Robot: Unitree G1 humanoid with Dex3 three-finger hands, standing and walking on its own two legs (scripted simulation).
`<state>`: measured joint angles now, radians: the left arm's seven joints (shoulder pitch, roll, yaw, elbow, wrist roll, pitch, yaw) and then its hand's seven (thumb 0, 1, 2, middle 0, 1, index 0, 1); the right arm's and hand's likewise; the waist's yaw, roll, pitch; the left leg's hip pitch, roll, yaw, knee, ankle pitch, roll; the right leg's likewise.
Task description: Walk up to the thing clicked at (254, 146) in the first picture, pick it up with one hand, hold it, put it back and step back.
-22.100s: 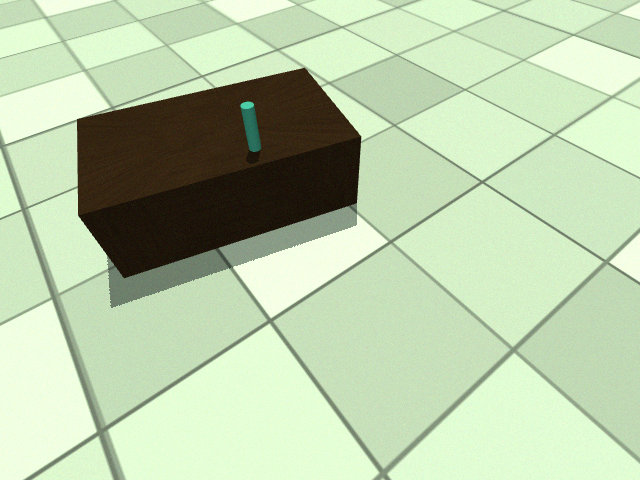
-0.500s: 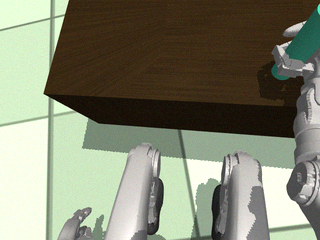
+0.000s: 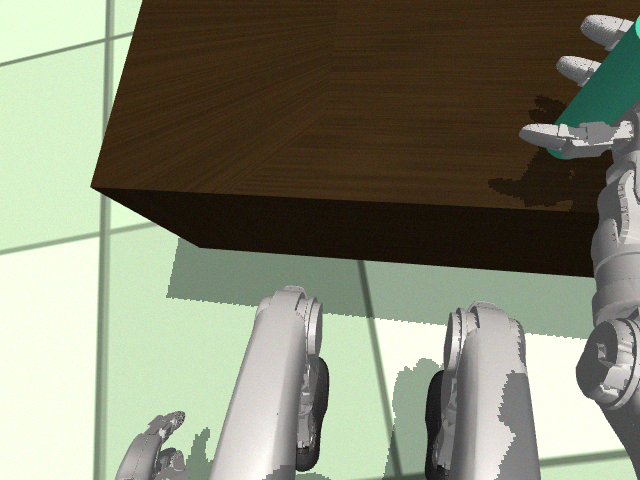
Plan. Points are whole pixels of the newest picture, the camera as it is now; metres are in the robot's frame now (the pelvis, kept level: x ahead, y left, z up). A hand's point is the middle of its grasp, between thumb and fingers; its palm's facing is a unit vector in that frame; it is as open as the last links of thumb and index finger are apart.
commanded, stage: withdraw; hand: right
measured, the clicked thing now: (604, 97) +0.51 -0.23 +0.03
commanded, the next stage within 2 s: rise in 0.42 s
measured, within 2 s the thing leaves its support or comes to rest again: neither
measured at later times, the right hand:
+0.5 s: hand out of the picture +0.52 -0.29 +0.11, palm faces +0.23 +0.97 -0.05, open 17.2 cm
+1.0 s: hand out of the picture +0.45 -0.39 +0.23, palm faces +0.44 +0.81 -0.39, open 16.9 cm
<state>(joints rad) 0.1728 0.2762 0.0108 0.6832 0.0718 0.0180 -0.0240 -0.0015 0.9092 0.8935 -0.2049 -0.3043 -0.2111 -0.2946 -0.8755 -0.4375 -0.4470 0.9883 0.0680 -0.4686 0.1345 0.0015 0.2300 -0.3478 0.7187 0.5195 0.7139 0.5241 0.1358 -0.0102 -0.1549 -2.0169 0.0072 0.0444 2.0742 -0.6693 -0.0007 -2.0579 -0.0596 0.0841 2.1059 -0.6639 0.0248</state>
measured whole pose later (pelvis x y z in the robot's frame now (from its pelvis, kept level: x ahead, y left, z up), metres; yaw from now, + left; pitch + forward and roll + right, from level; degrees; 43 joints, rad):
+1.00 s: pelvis +0.04 -0.02 +0.25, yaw -2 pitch +22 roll +5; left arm 0.31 0.28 -0.02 0.65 -0.02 0.08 0.05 0.00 0.89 0.90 -0.21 -0.30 -0.21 -0.29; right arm -0.71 -0.71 -0.41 1.21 -0.08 -0.08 -0.08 -0.01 0.43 -0.12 0.06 0.07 0.07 0.08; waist 0.11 0.00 -0.11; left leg -1.06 -0.01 0.07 1.14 -0.46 -0.02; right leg -1.13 -0.08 0.05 1.24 -0.49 0.01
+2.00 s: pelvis +0.07 +0.01 +0.32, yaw -5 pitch +4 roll +1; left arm 0.26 0.23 -0.01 0.54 -0.03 -0.04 0.15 0.01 0.90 0.90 -0.20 -0.30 -0.21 -0.30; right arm 0.39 -0.19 0.02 0.16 0.03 0.15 -0.14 -0.01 0.54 -0.05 0.05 0.05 0.06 0.06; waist 0.01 -0.03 -0.05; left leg -0.49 0.01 0.06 0.83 -0.41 0.01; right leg -0.52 -0.06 0.02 0.84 -0.39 0.04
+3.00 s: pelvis +0.06 +0.00 +0.36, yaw -6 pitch -4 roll +0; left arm 0.17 0.33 0.00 1.12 0.02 0.02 0.01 0.00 0.90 0.90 -0.20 -0.31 -0.21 -0.30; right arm 0.19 -0.33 0.01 1.11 -0.02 0.01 -0.02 0.00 0.53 -0.05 0.05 0.05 0.06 0.06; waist 0.00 -0.02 0.04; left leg -0.12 0.04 0.06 0.38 -0.19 -0.01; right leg -0.14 -0.02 0.01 0.37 -0.15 0.02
